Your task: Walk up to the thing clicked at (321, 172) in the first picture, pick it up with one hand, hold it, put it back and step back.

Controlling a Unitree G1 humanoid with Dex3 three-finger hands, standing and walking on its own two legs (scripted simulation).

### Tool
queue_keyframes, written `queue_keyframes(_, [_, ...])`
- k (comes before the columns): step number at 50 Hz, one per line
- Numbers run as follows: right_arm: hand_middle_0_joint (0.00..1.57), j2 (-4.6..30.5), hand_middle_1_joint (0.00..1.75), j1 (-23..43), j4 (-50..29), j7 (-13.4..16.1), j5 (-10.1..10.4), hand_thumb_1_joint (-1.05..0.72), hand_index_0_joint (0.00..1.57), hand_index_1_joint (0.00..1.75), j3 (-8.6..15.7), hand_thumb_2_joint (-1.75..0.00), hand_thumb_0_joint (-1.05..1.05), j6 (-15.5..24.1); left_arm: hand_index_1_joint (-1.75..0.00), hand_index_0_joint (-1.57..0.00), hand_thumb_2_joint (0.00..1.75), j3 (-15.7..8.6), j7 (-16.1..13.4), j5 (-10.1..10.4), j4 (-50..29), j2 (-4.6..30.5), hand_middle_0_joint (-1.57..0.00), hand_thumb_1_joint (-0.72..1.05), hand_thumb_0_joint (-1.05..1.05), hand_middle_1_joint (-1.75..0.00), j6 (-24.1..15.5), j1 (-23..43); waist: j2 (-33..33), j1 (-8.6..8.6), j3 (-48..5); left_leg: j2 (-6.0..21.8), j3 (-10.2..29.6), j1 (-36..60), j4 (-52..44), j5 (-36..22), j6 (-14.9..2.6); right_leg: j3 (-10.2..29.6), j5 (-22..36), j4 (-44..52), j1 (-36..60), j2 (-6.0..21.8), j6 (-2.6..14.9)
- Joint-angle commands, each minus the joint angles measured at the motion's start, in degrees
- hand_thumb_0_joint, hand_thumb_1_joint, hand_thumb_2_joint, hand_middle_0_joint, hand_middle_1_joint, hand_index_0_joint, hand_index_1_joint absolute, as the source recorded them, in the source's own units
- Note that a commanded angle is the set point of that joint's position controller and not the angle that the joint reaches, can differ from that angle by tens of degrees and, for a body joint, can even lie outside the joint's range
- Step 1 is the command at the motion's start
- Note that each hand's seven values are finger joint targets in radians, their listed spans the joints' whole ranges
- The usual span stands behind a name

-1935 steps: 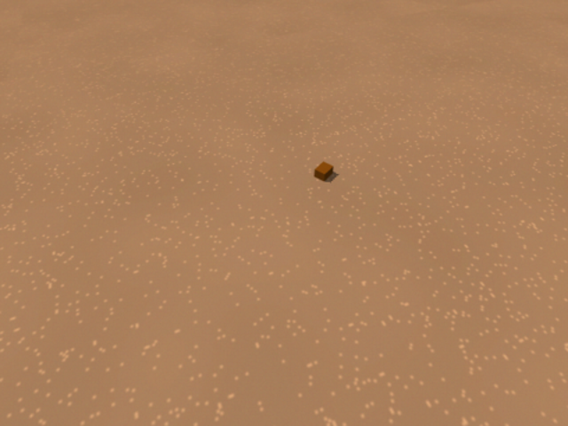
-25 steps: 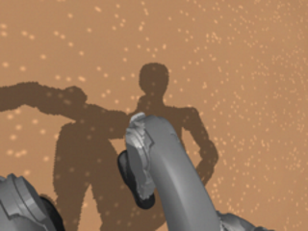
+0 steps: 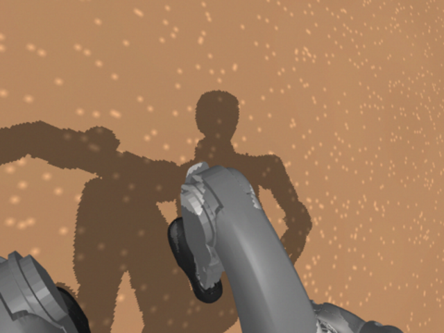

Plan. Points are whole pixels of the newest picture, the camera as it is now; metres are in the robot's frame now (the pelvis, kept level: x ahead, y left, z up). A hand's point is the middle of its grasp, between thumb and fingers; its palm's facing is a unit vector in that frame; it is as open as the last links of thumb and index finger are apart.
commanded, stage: close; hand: left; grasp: from above
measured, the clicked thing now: out of the picture +0.42 +0.35 -0.28
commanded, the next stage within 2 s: settle in 1.76 s
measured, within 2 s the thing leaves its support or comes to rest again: neither
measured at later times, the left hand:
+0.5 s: hand out of the picture +0.43 +0.33 -0.25, palm faces +0.12 -0.47 -0.88, open 10.7 cm
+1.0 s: hand out of the picture +0.43 +0.33 -0.25, palm faces +0.12 -0.46 -0.88, open 10.1 cm
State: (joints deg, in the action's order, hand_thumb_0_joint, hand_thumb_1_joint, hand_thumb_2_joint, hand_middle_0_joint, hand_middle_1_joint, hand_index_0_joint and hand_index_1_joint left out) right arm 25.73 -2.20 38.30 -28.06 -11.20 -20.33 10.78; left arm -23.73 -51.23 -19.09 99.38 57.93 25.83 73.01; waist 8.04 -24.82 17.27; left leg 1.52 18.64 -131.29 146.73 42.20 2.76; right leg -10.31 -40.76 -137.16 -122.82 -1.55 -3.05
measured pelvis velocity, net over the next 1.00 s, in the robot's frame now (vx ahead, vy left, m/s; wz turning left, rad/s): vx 0.00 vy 0.00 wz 0.00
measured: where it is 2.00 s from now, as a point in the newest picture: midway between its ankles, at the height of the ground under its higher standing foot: (146, 309)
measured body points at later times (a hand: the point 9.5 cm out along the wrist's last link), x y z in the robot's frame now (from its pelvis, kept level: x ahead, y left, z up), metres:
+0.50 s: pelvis +0.00 +0.00 +0.00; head +0.30 +0.11 +0.31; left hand +0.43 +0.35 -0.20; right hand +0.03 -0.26 -0.05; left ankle +0.06 +0.14 -0.27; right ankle +0.11 -0.12 -0.27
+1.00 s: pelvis +0.00 +0.00 +0.00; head +0.30 +0.10 +0.31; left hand +0.43 +0.35 -0.20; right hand +0.03 -0.26 -0.05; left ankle +0.06 +0.14 -0.27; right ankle +0.11 -0.12 -0.27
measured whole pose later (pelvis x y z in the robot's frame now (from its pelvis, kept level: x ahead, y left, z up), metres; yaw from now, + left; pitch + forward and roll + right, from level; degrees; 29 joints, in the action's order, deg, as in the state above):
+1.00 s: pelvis +0.00 +0.00 +0.00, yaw +0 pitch +25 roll -15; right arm 25.7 -1.4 37.6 -28.1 -11.0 -20.7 9.9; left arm -23.2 -51.0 -17.8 98.3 58.1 25.3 71.9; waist 7.8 -24.5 17.1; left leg 1.4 18.7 -131.5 147.1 42.8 2.7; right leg -10.4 -41.3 -137.4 -122.9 -1.4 -3.2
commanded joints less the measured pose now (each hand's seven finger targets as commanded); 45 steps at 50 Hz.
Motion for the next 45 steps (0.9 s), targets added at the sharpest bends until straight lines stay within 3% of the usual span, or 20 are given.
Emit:
queue_keyframes(1, [0.20,19.51,0.30,-11.66,1.95,0.10,0.09,-0.90,0.20,0.30,4.87,-0.90,0.00,-0.54,-0.68,-0.40,0.65,2.06,-2.30,-2.04,-5.64,11.44,-0.42,-0.07,0.00,-0.66,-0.50,12.36,-30.17,-4.96,-38.77,1.80,-7.64,28.33,-14.09,-12.47,-3.48,-7.81,20.89,12.45,21.06,-1.19,2.57])
queue_keyframes(3, [0.20,19.71,0.30,-10.76,1.59,-0.02,-0.11,-0.90,0.20,0.30,5.10,-0.90,0.00,-0.43,-0.69,-0.39,0.66,1.55,-2.04,-0.66,-5.53,10.93,-0.41,-0.07,0.00,-0.67,-0.49,12.16,-30.36,-5.08,-37.84,1.53,-7.42,28.99,-13.68,-12.55,-3.55,-8.15,20.76,11.01,20.54,-0.39,2.42])
queue_keyframes(8, [0.20,19.41,0.30,-11.91,2.04,0.08,0.16,-0.90,0.20,0.30,4.81,-0.90,0.00,-0.79,-0.63,-0.45,0.61,2.13,-2.36,-2.03,-5.37,11.15,-0.47,-0.01,0.00,-0.61,-0.68,12.29,-29.45,-4.89,-39.13,1.73,-7.96,27.37,-13.40,-12.52,-3.72,-7.51,21.65,12.87,21.51,-1.22,2.58])
queue_keyframes(11, [0.20,19.57,0.30,-11.41,1.23,-0.02,-0.08,-0.90,0.20,0.30,4.73,-0.90,0.00,-0.56,-0.63,-0.46,0.61,1.90,-2.41,-0.37,-5.50,10.52,-0.48,0.00,0.00,-0.60,-0.45,11.69,-28.62,-5.42,-38.84,1.37,-8.01,27.67,-12.88,-12.51,-3.90,-7.71,21.26,12.47,21.78,-0.91,2.30])
queue_keyframes(18, [0.20,19.86,0.30,-10.53,1.82,-0.07,0.23,-0.90,0.20,0.30,4.94,-0.90,0.00,-0.65,-0.60,-0.49,0.58,1.66,-2.35,0.08,-5.92,10.75,-0.50,0.03,0.00,-0.57,-0.66,12.17,-29.60,-4.97,-38.87,1.50,-7.82,28.39,-12.96,-12.23,-3.72,-7.99,21.08,11.71,20.92,-0.73,2.33])
queue_keyframes(21, [0.20,19.65,0.30,-10.59,1.98,-0.03,0.27,-0.90,0.20,0.30,4.81,-0.90,0.00,-0.91,-0.57,-0.51,0.56,2.02,-1.87,-0.75,-5.68,10.99,-0.53,0.06,0.00,-0.55,-0.68,11.90,-29.58,-5.44,-38.27,1.38,-7.80,27.34,-13.37,-11.52,-3.81,-7.85,20.67,12.16,20.44,-0.78,2.42])
queue_keyframes(22, [0.20,20.16,0.30,-11.07,1.50,-0.19,0.35,-0.89,0.20,0.30,5.03,-0.90,0.00,-0.87,-0.58,-0.50,0.57,2.19,-1.89,-0.21,-5.54,10.19,-0.52,0.05,0.00,-0.56,-0.61,11.54,-29.58,-5.73,-37.96,1.27,-7.49,27.95,-13.20,-12.31,-3.61,-7.97,21.06,11.66,20.22,-0.59,2.17])
queue_keyframes(24, [0.20,20.04,0.30,-11.32,1.39,-0.26,0.30,-0.90,0.20,0.30,4.87,-0.90,0.00,-1.01,-0.57,-0.51,0.56,1.99,-2.18,-1.07,-5.41,11.31,-0.53,0.06,0.00,-0.54,-0.59,11.33,-30.16,-5.23,-38.66,1.45,-7.20,28.20,-13.54,-12.31,-3.65,-7.89,20.92,11.53,20.47,-0.79,2.57])
queue_keyframes(31, [0.20,19.86,0.30,-10.49,1.02,-0.02,0.03,-0.90,0.20,0.30,4.47,-0.90,0.00,-1.18,-0.56,-0.52,0.55,2.18,-2.15,0.32,-5.83,10.48,-0.54,0.07,0.00,-0.54,-0.63,11.88,-28.80,-5.34,-38.53,1.30,-7.92,28.27,-12.68,-13.27,-3.76,-7.87,22.11,11.73,21.39,-0.78,2.19])
queue_keyframes(33, [0.20,19.58,0.30,-11.08,1.75,-0.09,0.09,-0.90,0.20,0.30,4.33,-0.90,0.00,-1.26,-0.53,-0.55,0.52,2.05,-2.26,-0.26,-5.46,11.45,-0.57,0.10,0.00,-0.50,-0.63,11.46,-28.24,-5.20,-39.68,1.16,-8.58,26.85,-12.37,-12.39,-4.13,-7.33,21.78,13.12,22.12,-1.09,2.24])
queue_keyframes(36, [0.20,20.06,0.30,-10.12,1.39,0.01,-0.01,-0.89,0.20,0.30,4.58,-0.90,0.00,-1.17,-0.54,-0.54,0.54,1.19,-2.04,0.87,-6.24,12.01,-0.55,0.09,0.00,-0.52,-0.69,11.82,-29.19,-5.17,-38.83,1.10,-7.75,28.32,-13.12,-12.48,-3.68,-7.95,20.91,11.46,21.03,-0.38,2.18])
queue_keyframes(38, [0.20,19.97,0.30,-10.50,1.56,0.11,0.21,-0.90,0.20,0.30,4.57,-0.90,0.00,-1.13,-0.54,-0.53,0.53,1.03,-2.11,0.47,-5.08,11.61,-0.56,0.09,0.00,-0.51,-0.77,11.61,-29.97,-5.27,-39.01,1.52,-7.14,28.97,-13.48,-12.13,-3.58,-8.11,20.59,11.50,20.20,-0.57,2.53])
queue_keyframes(40, [0.20,19.95,0.30,-10.68,1.44,0.10,0.22,-0.90,0.20,0.30,4.53,-0.90,0.00,-1.14,-0.54,-0.56,0.54,2.59,-1.61,0.32,-5.41,9.98,-0.58,0.12,0.00,-0.51,-0.82,10.97,-29.83,-5.51,-38.15,1.38,-7.50,28.21,-13.21,-11.90,-3.60,-7.92,20.48,11.79,20.23,-0.93,2.45])
queue_keyframes(45, [0.20,19.87,0.30,-11.34,1.73,0.09,0.48,-0.90,0.20,0.30,4.48,-0.90,0.00,-1.19,-0.51,-0.56,0.52,1.74,-1.78,-0.55,-5.60,11.74,-0.58,0.12,0.00,-0.49,-0.83,11.12,-29.69,-4.67,-40.33,1.59,-7.68,28.18,-13.48,-13.90,-3.45,-7.60,22.58,12.32,21.49,-1.26,2.41])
